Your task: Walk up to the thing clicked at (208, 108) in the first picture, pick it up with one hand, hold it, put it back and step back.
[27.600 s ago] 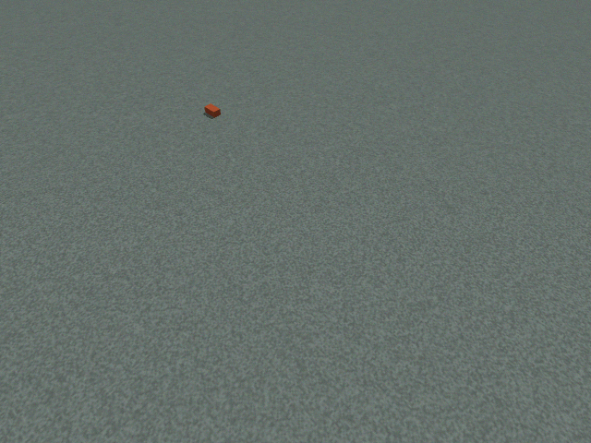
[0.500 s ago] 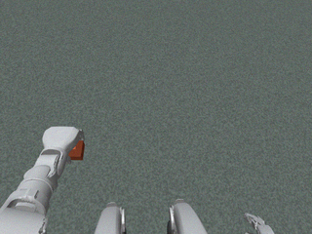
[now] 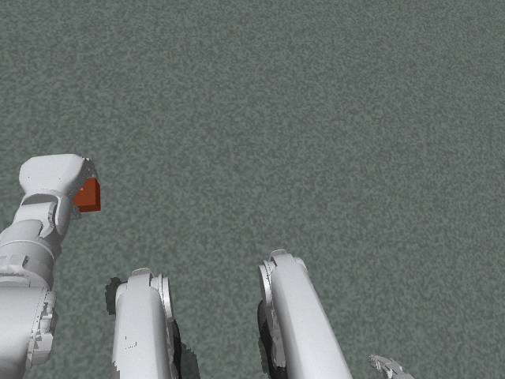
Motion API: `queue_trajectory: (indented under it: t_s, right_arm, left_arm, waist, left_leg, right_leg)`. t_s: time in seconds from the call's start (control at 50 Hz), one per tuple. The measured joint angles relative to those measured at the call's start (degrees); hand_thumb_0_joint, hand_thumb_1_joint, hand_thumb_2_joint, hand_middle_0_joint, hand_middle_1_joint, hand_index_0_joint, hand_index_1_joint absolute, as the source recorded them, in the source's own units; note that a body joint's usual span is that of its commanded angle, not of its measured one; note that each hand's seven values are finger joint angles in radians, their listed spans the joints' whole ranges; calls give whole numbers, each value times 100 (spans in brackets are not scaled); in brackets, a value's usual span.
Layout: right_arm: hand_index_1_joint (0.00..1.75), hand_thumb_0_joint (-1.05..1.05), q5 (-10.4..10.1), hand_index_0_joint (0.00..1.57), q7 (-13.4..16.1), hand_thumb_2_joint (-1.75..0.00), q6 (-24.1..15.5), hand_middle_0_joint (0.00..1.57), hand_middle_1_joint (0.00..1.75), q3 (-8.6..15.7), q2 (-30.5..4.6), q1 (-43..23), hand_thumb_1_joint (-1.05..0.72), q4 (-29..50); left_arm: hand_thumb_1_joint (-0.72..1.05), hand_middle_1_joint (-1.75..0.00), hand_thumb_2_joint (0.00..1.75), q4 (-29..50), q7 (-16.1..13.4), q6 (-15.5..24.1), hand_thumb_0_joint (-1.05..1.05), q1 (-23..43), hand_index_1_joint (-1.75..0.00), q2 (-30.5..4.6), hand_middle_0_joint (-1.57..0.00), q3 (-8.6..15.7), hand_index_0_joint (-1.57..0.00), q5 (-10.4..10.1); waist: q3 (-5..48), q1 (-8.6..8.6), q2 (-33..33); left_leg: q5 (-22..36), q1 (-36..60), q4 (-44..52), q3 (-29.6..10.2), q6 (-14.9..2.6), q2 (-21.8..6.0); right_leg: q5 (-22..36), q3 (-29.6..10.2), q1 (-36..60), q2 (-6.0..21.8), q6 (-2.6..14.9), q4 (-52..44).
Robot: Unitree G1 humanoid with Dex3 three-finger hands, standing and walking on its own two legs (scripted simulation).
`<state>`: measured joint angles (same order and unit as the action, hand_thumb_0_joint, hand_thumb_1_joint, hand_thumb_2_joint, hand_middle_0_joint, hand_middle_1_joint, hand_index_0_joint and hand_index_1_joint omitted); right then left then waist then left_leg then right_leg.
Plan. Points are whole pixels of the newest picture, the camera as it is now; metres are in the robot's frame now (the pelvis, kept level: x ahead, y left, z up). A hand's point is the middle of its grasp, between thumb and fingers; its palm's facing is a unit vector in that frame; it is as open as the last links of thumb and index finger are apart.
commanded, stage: crouch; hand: left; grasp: from above
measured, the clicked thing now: (70, 196) +0.45 +0.25 -0.18
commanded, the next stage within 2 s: lower in 0.94 s
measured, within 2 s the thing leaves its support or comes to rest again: neither
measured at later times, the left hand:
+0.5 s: hand (85, 195) +0.47 +0.25 -0.25, palm faces -0.45 -0.03 -0.89, open 7.7 cm
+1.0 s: hand (89, 200) +0.48 +0.26 -0.30, palm faces -0.44 -0.02 -0.90, open 7.7 cm
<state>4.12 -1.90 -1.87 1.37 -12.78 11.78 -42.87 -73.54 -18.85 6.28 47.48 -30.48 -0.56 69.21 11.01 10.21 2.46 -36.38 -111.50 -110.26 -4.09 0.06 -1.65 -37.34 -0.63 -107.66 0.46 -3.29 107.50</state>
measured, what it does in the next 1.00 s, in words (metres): lowers itself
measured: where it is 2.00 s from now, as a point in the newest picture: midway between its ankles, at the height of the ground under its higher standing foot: (224, 365)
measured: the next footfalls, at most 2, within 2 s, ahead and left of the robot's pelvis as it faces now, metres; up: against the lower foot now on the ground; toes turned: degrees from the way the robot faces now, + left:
none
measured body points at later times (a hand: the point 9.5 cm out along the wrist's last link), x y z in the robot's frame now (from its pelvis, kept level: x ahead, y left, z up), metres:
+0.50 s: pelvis -0.01 -0.01 -0.09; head +0.23 +0.04 +0.29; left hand +0.49 +0.24 -0.20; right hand +0.04 -0.29 -0.20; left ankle +0.08 +0.12 -0.44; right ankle +0.08 -0.15 -0.44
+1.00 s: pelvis -0.01 +0.00 -0.14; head +0.23 +0.05 +0.23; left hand +0.50 +0.25 -0.25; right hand +0.02 -0.28 -0.24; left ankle +0.08 +0.12 -0.44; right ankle +0.08 -0.15 -0.44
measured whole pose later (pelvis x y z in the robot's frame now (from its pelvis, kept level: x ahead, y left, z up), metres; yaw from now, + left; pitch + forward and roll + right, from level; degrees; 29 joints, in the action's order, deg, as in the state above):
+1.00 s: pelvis -0.01 +0.00 -0.14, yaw -4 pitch +34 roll -8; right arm 8.4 -6.7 -2.4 -4.6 -14.4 9.0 -43.1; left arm -86.2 -22.5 9.5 59.5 -42.6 2.6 73.0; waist 3.3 14.9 -0.7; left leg -38.0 -133.5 -136.7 -9.2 1.1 -0.7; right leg -39.1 1.5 -128.0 -1.8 -3.1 132.1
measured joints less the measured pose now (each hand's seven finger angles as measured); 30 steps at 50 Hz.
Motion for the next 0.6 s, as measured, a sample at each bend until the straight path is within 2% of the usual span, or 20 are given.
queue_trajectory:
  t_s: [0.14,0.26,0.38,0.6]
  right_arm:
    - [30,1,161,20,-190,-90,-112,21,30,1,-92,-287,-90,33]
    - [30,1,235,20,-298,-90,-139,21,30,2,-146,-422,-90,61]
    - [30,1,278,20,-360,-90,-107,21,30,-61,-158,-436,-90,38]
    - [30,1,305,20,-464,-90,30,21,30,-223,-184,-258,-91,-1]
  left_arm:
    - [34,-20,15,-39,-243,100,0,241,-18,-214,-94,159,-96,240]
    - [34,-20,16,-219,-292,10,0,477,-18,-350,-94,194,-96,191]
    - [34,-20,16,-478,-191,12,0,732,-18,-530,-94,237,-96,103]
    - [35,-20,15,-884,-80,225,1,971,-18,-846,-94,329,-96,203]
  waist:
    - [-179,45,-128]
    - [-323,76,-176]
    - [-418,157,-200]
    - [-567,297,-234]
  left_leg:
    - [-106,-670,-708,-155,73,45]
    - [-160,-972,-1086,-224,112,32]
    - [-210,-1186,-1405,-283,134,-2]
    - [-209,-1633,-2009,-387,146,7]
  right_leg:
    - [-144,84,-617,-12,-10,696]
    - [-187,107,-927,-60,-12,1070]
    - [-201,125,-1159,-126,-27,1368]
    - [-178,155,-1581,-200,-34,1920]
